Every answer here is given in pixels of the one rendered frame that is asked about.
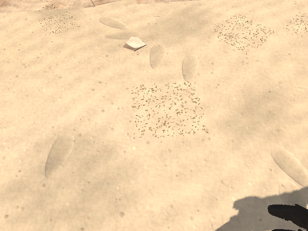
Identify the robot right hand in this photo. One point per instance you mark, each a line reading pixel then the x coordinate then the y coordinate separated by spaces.
pixel 297 214

